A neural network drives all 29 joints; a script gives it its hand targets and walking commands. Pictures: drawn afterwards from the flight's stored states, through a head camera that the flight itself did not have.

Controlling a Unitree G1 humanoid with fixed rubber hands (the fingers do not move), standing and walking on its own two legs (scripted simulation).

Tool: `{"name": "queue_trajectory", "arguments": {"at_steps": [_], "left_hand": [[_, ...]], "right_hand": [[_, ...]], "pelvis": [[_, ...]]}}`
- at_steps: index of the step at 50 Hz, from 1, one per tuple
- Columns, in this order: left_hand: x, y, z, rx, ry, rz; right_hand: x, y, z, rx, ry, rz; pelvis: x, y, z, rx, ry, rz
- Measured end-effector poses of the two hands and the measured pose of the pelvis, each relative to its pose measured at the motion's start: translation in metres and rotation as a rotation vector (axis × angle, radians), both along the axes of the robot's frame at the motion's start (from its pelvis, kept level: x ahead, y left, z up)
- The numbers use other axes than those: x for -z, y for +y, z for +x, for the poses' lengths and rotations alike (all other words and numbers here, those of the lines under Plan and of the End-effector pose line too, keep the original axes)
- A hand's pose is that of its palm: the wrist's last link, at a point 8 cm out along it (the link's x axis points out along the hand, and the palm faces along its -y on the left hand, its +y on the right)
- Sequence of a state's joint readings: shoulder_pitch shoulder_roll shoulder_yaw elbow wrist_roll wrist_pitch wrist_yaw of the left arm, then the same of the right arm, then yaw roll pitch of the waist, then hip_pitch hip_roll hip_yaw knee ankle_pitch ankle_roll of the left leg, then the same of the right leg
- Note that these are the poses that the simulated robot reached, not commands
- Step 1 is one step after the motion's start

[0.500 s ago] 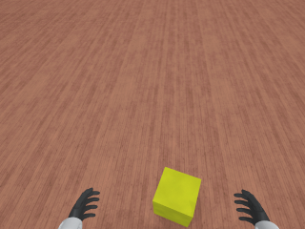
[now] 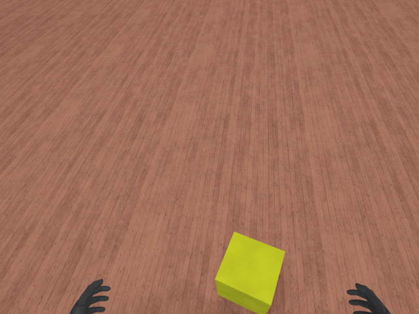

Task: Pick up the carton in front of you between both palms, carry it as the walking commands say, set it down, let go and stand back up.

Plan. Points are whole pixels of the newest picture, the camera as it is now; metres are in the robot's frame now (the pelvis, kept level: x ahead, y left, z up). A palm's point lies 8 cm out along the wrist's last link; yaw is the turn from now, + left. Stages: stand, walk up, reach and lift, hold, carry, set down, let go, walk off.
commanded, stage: stand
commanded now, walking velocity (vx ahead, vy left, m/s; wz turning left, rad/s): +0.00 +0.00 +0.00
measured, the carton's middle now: (249, 274) +0.36 -0.08 -0.64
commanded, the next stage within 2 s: none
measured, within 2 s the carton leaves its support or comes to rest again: neither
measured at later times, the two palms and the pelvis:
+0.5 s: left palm out of the picture +0.09 +0.30 -0.08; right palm out of the picture +0.09 -0.29 -0.10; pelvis -0.01 +0.00 +0.01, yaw +0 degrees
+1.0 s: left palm out of the picture +0.07 +0.31 -0.09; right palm out of the picture +0.06 -0.30 -0.10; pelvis -0.03 +0.00 +0.01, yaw -1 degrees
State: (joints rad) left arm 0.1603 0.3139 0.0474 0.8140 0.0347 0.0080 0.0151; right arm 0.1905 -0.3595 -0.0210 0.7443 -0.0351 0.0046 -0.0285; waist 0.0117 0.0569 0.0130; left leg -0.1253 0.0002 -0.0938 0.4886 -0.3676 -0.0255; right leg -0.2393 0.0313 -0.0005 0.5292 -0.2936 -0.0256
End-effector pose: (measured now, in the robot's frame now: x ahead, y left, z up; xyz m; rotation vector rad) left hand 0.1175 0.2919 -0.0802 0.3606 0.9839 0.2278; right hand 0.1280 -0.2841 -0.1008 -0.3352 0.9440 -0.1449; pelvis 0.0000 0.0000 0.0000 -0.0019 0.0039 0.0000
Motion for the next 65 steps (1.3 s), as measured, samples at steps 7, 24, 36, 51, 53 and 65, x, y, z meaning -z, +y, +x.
{"name": "queue_trajectory", "arguments": {"at_steps": [7, 24, 36, 51, 53, 65], "left_hand": [[0.003, 0.0, -0.004, -0.014, 0.018, -0.009], [0.004, 0.012, -0.029, -0.033, 0.069, -0.006], [0.005, 0.017, -0.043, -0.037, 0.101, -0.004], [0.006, 0.022, -0.051, -0.036, 0.126, 0.003], [0.006, 0.022, -0.051, -0.035, 0.129, 0.003], [0.006, 0.024, -0.051, -0.03, 0.139, 0.007]], "right_hand": [[-0.001, -0.004, -0.007, 0.006, 0.022, -0.012], [0.001, -0.011, -0.039, 0.021, 0.092, -0.032], [0.001, -0.014, -0.057, 0.034, 0.129, -0.037], [0.001, -0.018, -0.069, 0.05, 0.16, -0.041], [0.001, -0.018, -0.07, 0.052, 0.163, -0.042], [0.001, -0.02, -0.075, 0.062, 0.178, -0.045]], "pelvis": [[-0.002, 0.0, -0.001, -0.001, -0.009, 0.0], [-0.006, 0.002, -0.013, 0.002, -0.03, 0.002], [-0.008, 0.003, -0.021, 0.005, -0.04, 0.003], [-0.01, 0.004, -0.027, 0.009, -0.045, 0.004], [-0.01, 0.004, -0.027, 0.01, -0.046, 0.004], [-0.011, 0.005, -0.029, 0.014, -0.047, 0.004]]}}
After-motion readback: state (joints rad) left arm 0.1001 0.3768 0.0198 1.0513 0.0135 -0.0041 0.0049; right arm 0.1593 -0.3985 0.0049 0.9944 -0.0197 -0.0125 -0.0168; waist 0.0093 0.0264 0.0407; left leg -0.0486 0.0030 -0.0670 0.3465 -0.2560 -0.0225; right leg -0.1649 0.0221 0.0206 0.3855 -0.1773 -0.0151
